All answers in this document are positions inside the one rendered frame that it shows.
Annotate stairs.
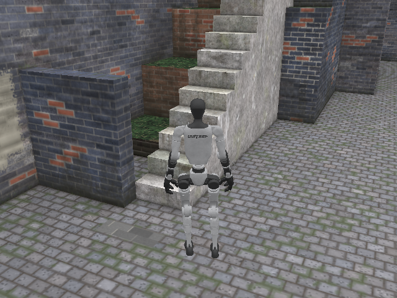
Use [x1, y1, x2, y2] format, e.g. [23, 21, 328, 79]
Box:
[135, 0, 293, 210]

